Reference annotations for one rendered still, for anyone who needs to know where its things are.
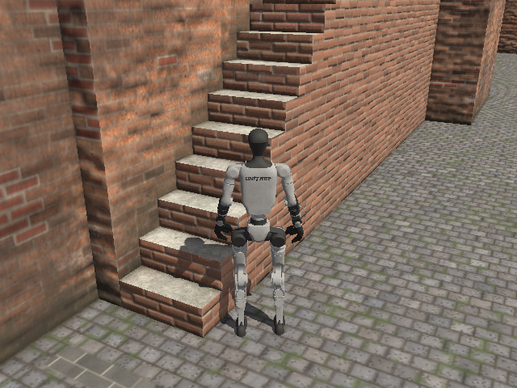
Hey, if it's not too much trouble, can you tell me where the stairs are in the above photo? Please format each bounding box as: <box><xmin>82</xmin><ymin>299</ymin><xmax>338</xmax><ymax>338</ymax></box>
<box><xmin>119</xmin><ymin>0</ymin><xmax>440</xmax><ymax>338</ymax></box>

